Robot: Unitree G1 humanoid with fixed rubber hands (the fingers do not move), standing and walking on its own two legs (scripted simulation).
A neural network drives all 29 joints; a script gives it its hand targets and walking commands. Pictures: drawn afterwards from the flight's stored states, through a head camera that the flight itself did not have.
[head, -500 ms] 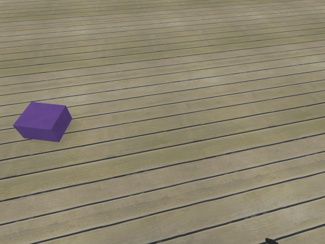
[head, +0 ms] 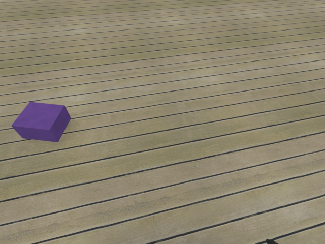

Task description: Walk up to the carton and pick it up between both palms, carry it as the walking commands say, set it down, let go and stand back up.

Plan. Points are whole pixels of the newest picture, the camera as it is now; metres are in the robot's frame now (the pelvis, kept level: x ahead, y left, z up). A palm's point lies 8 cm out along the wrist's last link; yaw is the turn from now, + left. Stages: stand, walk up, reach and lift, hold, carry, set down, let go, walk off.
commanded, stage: walk up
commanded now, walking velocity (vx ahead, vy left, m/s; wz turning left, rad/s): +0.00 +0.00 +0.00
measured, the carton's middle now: (43, 121) +1.04 +0.87 -0.71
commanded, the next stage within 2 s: none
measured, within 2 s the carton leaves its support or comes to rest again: neither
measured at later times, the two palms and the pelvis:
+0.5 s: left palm out of the picture -0.08 +0.28 -0.13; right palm (229, 216) +0.20 -0.18 -0.13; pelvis +0.03 +0.03 -0.01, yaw +16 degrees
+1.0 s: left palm (10, 200) +0.26 +0.45 -0.13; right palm (186, 196) +0.27 -0.07 -0.16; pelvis +0.21 +0.17 -0.02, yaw +26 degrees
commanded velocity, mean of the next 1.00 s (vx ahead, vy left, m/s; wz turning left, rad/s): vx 0.38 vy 0.06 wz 0.41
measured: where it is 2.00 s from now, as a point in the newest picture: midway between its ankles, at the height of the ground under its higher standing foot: (91, 182)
